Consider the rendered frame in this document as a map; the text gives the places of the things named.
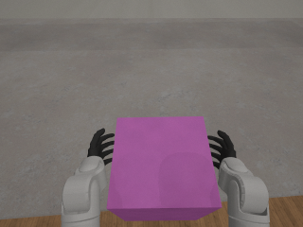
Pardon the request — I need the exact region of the robot left forearm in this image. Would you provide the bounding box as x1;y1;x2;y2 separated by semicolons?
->
61;156;108;227

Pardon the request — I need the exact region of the robot right hand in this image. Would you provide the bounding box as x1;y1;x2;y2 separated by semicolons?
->
207;130;237;169

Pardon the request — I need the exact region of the robot right forearm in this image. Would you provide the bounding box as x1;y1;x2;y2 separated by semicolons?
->
218;157;270;227

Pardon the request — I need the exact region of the robot left hand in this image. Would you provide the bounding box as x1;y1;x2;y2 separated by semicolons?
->
87;128;115;166

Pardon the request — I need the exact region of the carton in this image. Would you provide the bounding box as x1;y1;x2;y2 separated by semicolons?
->
106;116;222;221

